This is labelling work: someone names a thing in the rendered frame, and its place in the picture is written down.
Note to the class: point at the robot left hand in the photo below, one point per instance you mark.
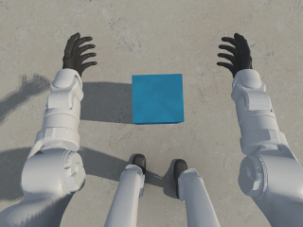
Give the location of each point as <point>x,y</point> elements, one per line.
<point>73,59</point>

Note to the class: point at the right robot shin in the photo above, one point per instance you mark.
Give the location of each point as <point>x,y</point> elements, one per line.
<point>190,171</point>

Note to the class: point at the robot right foot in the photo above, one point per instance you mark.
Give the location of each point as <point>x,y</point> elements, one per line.
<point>179,166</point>

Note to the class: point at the robot left forearm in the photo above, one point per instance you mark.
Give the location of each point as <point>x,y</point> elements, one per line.
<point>60,129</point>

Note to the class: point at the right robot upper arm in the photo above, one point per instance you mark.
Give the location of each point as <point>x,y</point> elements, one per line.
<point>275,183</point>

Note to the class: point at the robot right forearm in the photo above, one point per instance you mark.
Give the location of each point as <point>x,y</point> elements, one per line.
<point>256,117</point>

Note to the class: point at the carton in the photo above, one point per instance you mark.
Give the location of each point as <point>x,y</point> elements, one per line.
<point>158,99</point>

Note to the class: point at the left robot upper arm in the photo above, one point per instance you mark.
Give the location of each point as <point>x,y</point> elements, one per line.
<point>49,181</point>

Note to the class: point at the robot right hand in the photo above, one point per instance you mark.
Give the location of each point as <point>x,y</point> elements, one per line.
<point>242,55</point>

